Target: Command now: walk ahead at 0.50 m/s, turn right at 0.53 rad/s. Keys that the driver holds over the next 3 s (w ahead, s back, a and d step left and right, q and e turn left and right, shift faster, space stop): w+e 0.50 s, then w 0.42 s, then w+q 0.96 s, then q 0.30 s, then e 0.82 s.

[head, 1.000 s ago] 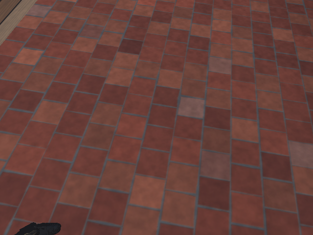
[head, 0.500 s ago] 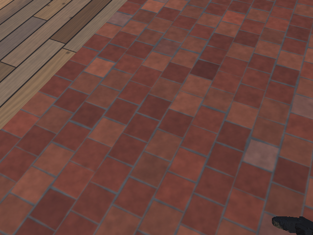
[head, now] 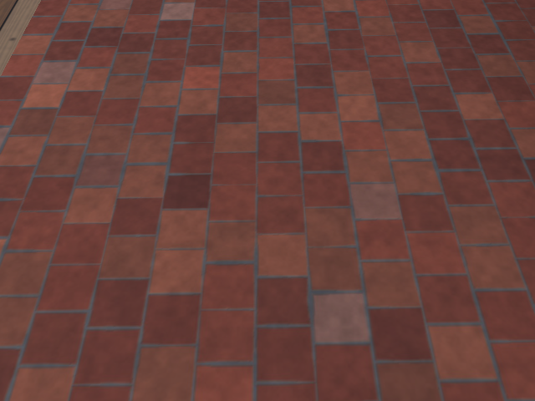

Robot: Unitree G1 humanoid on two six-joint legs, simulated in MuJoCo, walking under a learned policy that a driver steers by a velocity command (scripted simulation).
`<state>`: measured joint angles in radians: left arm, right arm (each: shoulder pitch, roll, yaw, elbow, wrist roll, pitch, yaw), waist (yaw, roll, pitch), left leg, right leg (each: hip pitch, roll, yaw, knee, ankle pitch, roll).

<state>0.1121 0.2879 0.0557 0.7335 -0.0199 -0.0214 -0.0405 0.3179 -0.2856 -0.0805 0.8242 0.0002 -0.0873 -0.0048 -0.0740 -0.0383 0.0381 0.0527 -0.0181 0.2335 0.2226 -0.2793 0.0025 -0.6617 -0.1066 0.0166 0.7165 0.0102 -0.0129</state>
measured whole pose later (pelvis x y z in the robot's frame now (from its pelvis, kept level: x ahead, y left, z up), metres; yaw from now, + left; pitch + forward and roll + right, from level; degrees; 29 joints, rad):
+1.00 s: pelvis +0.56 -0.11 +0.00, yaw -23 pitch +2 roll +2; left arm 0.07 0.27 0.03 0.65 -0.01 -0.07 -0.02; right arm 0.39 -0.28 -0.05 0.87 0.02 -0.08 0.01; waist -0.12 -0.03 0.03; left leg -0.01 -0.04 0.01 0.25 -0.27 0.02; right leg -0.59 -0.07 0.05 0.58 -0.01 0.00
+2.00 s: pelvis +1.08 -0.21 +0.00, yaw +10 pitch +2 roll +0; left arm 0.01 0.29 0.05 0.70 0.01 -0.09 -0.02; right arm 0.34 -0.29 -0.07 0.73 0.02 -0.02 -0.02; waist -0.08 -0.04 0.04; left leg -0.12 -0.11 -0.16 0.41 -0.30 0.08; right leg -0.60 -0.03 0.10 0.54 0.06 0.06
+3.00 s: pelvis +1.23 -0.20 +0.00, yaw -2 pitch +2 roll +1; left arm 0.15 0.32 0.08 0.69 -0.02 0.06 0.02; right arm 0.13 -0.28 -0.07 0.68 0.01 -0.01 -0.02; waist 0.03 -0.02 0.04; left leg -0.32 -0.04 -0.09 0.59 -0.31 -0.07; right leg -0.34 0.09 0.18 0.51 -0.19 -0.02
